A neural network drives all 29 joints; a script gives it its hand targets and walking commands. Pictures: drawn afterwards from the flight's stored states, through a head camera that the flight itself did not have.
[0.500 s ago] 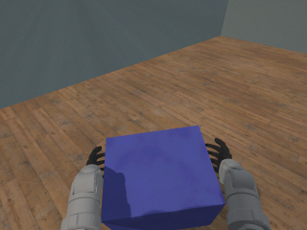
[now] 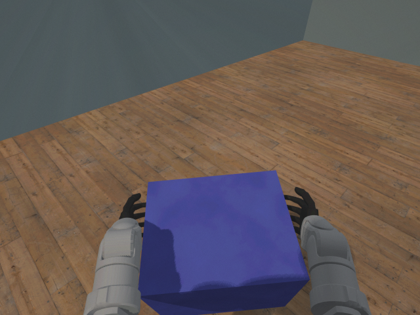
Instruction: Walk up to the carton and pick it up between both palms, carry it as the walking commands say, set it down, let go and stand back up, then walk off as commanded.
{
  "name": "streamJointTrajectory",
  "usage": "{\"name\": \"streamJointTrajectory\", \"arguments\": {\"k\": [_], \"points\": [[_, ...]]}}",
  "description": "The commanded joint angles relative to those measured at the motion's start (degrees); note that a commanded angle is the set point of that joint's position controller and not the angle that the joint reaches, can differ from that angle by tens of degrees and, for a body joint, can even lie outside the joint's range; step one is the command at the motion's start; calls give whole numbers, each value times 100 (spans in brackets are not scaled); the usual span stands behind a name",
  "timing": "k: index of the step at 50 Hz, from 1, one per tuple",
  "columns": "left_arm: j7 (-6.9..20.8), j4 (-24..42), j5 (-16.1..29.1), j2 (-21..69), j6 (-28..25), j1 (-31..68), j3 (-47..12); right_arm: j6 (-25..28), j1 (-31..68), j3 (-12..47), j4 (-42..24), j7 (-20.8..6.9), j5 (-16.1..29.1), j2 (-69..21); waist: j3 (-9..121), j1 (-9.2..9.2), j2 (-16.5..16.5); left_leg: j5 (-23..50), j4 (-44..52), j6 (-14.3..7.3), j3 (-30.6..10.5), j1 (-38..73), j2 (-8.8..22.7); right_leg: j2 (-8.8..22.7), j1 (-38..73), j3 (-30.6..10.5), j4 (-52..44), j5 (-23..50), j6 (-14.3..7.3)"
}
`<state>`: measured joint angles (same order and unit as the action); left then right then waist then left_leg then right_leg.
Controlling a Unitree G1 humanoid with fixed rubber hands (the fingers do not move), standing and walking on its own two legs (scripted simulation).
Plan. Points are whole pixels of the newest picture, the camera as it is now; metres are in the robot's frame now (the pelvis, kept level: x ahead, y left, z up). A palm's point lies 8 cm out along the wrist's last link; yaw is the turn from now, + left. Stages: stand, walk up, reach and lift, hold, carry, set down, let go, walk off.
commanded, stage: reach and lift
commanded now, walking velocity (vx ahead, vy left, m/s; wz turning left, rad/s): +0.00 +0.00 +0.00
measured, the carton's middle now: (218, 246) +0.32 +0.02 -0.04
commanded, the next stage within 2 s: hold in 0.96 s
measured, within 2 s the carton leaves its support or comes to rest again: neither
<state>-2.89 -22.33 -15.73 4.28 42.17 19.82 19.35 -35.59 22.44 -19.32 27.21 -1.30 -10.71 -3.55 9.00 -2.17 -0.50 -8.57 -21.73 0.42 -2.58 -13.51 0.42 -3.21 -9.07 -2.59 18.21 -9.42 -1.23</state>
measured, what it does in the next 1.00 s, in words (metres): stands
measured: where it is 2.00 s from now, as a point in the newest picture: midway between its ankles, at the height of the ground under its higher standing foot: outside the picture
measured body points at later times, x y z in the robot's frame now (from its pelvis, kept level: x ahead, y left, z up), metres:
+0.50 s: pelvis +0.00 +0.00 +0.00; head -0.06 +0.01 +0.45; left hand +0.30 +0.20 +0.04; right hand +0.32 -0.17 +0.05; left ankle +0.03 +0.12 -0.75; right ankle +0.00 -0.11 -0.75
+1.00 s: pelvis -0.01 +0.00 +0.00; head -0.06 +0.01 +0.45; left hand +0.29 +0.21 +0.04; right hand +0.31 -0.16 +0.05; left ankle +0.03 +0.12 -0.75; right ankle +0.00 -0.11 -0.75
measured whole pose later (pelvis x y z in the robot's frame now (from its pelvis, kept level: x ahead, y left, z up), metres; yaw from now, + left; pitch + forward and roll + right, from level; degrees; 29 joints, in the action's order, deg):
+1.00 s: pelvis -0.01 +0.00 +0.00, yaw +0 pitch +0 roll -1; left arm -2.4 -21.6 -16.2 5.2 39.9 18.8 19.8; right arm -36.4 18.6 -19.8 23.1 -1.3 -12.2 -5.4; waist 8.2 -2.2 -0.5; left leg -7.4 -20.3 0.4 -2.6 -12.5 0.3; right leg -3.0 -8.0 -2.7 16.6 -8.2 -1.2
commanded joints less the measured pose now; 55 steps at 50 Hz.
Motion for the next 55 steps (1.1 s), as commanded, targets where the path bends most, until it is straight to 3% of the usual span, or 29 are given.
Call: {"name": "streamJointTrajectory", "arguments": {"k": [1, 2, 4, 7, 8, 9, 11, 13, 14, 15, 16, 18, 21, 22, 23, 28, 30, 32, 33, 40, 42, 43, 44, 47, 48, 50, 51, 53, 55], "points": [[2308, 462, 1727, 5645, -224, 3503, -3190, -188, 2609, 2733, -150, -2044, 775, -5218, 1113, 317, 182, 1362, 440, 108, 34, 1905, -436, -209, 159, -153, -479, 1014, 15], [2306, 511, 1714, 5741, -204, 3407, -3247, -194, 2558, 2821, -334, -2031, 814, -5227, 1449, 244, 509, 1571, 449, 142, 42, 1973, -438, -217, 399, -173, -461, 1140, -13], [2317, 623, 1826, 5756, -230, 3516, -3320, -180, 2561, 2833, -260, -2035, 844, -5291, 1267, 345, 233, 1427, 437, 108, 29, 1855, -453, -246, 285, -159, -467, 1033, -2], [2296, 570, 1758, 5817, -232, 3176, -3348, -132, 2523, 2993, -641, -2028, 939, -5253, 1483, 267, 580, 1923, 378, 133, -2, 2093, -431, -221, 362, -221, -442, 1308, -15], [2304, 561, 1805, 5912, -241, 3198, -3387, -147, 2636, 2936, -610, -2042, 894, -5140, 1353, 375, 397, 1830, 370, 144, -28, 2091, -383, -266, 146, -171, -436, 1100, 5], [2277, 511, 1725, 5799, -200, 3191, -3332, -189, 2511, 2956, -516, -2013, 877, -5157, 1422, 278, 585, 1722, 381, 143, 10, 2100, -420, -217, 272, -203, -450, 1064, -19], [2259, 836, 1857, 5839, -266, 3247, -3444, -188, 2413, 3090, -639, -2037, 941, -5275, 1629, 291, 318, 2129, 344, 147, -106, 2333, -377, -272, 246, -218, -431, 1257, -3], [2278, 748, 1722, 5745, -202, 3023, -3382, -221, 2278, 3083, -712, -2003, 916, -5204, 1542, 303, 614, 2134, 387, 133, -7, 2149, -463, -210, 452, -275, -455, 1515, 4], [2282, 741, 1780, 5856, -232, 2986, -3436, -194, 2489, 3165, -848, -2004, 946, -5208, 1613, 333, 317, 2221, 340, 139, -106, 2241, -414, -255, 317, -206, -415, 1434, 41], [2320, 591, 1710, 5799, -212, 2905, -3346, -205, 2474, 3098, -861, -2007, 937, -5127, 1421, 334, 471, 1902, 407, 115, 25, 2012, -495, -240, 402, -212, -467, 1358, 15], [2295, 473, 1713, 5775, -212, 2797, -3252, -224, 2509, 3109, -789, -1995, 923, -5141, 1263, 305, 156, 1879, 450, 87, -26, 1969, -469, -248, 364, -174, -472, 1400, 47], [2307, 559, 1662, 5771, -218, 2903, -3307, -227, 2622, 3110, -807, -1983, 919, -5170, 1332, 295, 447, 1506, 437, 117, 12, 1962, -475, -210, 458, -209, -465, 1080, 18], [2347, 321, 1572, 5664, -230, 2982, -3130, -212, 2545, 2923, -562, -1998, 790, -5208, 1090, 312, 380, 1091, 491, 61, 102, 1868, -521, -145, 295, -230, -526, 896, 4], [2367, 474, 1614, 5607, -255, 2953, -3183, -230, 2505, 2993, -558, -1993, 800, -5215, 1126, 355, 4, 1125, 491, 33, 88, 1903, -505, -198, 268, -185, -533, 877, 52], [2394, 328, 1583, 5683, -236, 2978, -3207, -224, 2432, 2898, -469, -1968, 782, -5182, 1096, 327, 511, 1163, 480, 60, 111, 1933, -496, -156, 232, -223, -558, 818, -1], [2419, 305, 1574, 5648, -270, 3243, -3175, -187, 2613, 2811, -311, -2026, 747, -5200, 959, 396, 263, 658, 496, 71, 136, 1770, -501, -151, 139, -205, -558, 456, -17], [2466, 124, 1502, 5677, -273, 3149, -3128, -171, 2570, 2846, -298, -2029, 731, -5293, 805, 347, 439, 326, 558, 62, 209, 1579, -515, -144, 176, -158, -569, 233, -32], [2508, -20, 1509, 5737, -290, 3158, -3060, -129, 2716, 2711, -296, -2005, 629, -5194, 981, 385, 131, 477, 503, 67, 106, 1824, -476, -179, 20, -149, -592, 164, -35], [2507, 207, 1486, 5656, -322, 3286, -3138, -146, 2582, 2692, -153, -2044, 619, -5281, 858, 357, 420, 390, 552, 61, 178, 1680, -498, -147, -7, -175, -593, 155, -59], [2573, 93, 1541, 5679, -354, 3076, -3162, -73, 2617, 2865, -248, -2028, 727, -5340, 746, 379, 177, 410, 518, 21, 223, 1529, -562, -158, -6, -176, -614, 131, -32], [2570, -39, 1443, 5573, -326, 3017, -3094, -88, 2620, 2869, -274, -2013, 707, -5349, 904, 317, 355, 451, 522, 22, 224, 1700, -540, -95, 99, -209, -579, 247, -24], [2558, 108, 1506, 5664, -354, 2986, -3193, -92, 2565, 2910, -339, -2032, 731, -5330, 982, 319, 87, 631, 521, 18, 138, 1790, -478, -167, 71, -158, -569, 262, -17], [2549, -57, 1487, 5631, -327, 2821, -3147, -70, 2679, 2944, -480, -2018, 771, -5296, 1004, 323, 300, 609, 523, 41, 190, 1853, -523, -126, 119, -182, -554, 318, -33], [2548, 159, 1522, 5693, -347, 2838, -3311, -78, 2644, 3035, -620, -2027, 773, -5280, 1206, 339, 204, 924, 518, 39, 136, 1909, -517, -179, 245, -159, -558, 528, -1], [2518, 284, 1565, 5669, -341, 2972, -3377, -76, 2457, 2931, -470, -2023, 753, -5221, 1057, 407, 501, 1128, 524, 55, 167, 1973, -517, -141, 88, -208, -565, 660, -45], [2527, 364, 1665, 5711, -363, 2896, -3411, -79, 2597, 3177, -736, -2021, 907, -5306, 1262, 308, 222, 1092, 445, 34, 112, 1979, -497, -172, 257, -195, -514, 648, -4], [2518, 469, 1588, 5667, -352, 2980, -3450, -76, 2545, 3080, -704, -2039, 829, -5304, 1236, 394, 525, 1068, 493, 49, 149, 1890, -534, -126, 301, -197, -507, 723, -22], [2534, 321, 1612, 5605, -295, 2809, -3373, -138, 2453, 3097, -637, -2014, 844, -5300, 1061, 339, 183, 925, 517, 18, 132, 1858, -526, -156, 227, -205, -585, 578, -4], [2525, 230, 1618, 5665, -264, 2767, -3365, -179, 2324, 3055, -466, -1993, 844, -5320, 1066, 383, 308, 882, 523, 25, 138, 1858, -525, -125, 246, -204, -558, 542, -18]]}}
